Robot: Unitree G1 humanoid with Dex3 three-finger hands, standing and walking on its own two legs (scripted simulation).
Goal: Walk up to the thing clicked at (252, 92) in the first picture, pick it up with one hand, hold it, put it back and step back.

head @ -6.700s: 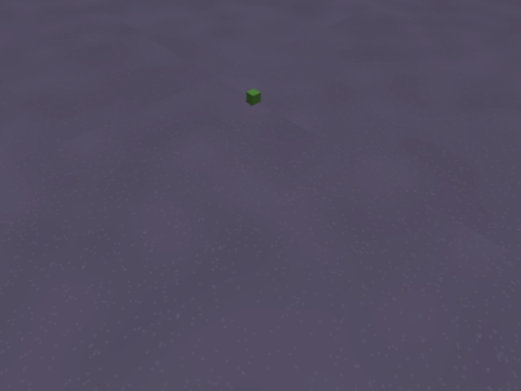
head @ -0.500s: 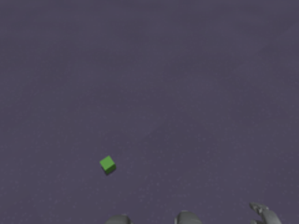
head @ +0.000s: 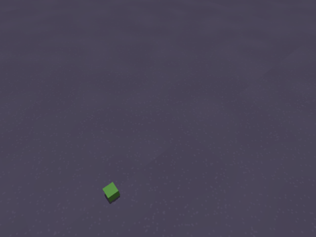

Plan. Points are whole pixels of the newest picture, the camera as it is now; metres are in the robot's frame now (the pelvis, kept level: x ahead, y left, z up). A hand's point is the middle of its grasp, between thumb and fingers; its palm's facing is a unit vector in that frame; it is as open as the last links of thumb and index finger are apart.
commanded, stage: walk up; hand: left
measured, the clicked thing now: (111, 191) +0.51 +0.30 -0.73
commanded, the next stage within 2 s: stand in 1.14 s
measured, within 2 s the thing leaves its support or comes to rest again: neither
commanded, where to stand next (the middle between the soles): +0.11 +0.00 m, yaw -2 degrees
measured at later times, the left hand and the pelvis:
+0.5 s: hand out of the picture +0.13 +0.25 -0.14, palm faces +0.01 -0.94 -0.33, open 7.3 cm; pelvis +0.02 +0.00 +0.01, yaw -1 degrees
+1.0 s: hand out of the picture +0.09 +0.25 -0.15, palm faces +0.00 -0.95 -0.32, open 7.3 cm; pelvis +0.01 +0.00 +0.01, yaw -1 degrees
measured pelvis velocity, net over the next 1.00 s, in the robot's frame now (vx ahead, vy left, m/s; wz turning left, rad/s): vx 0.01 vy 0.00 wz -0.02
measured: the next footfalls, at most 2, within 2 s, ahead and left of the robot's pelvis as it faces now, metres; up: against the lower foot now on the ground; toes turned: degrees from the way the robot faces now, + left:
none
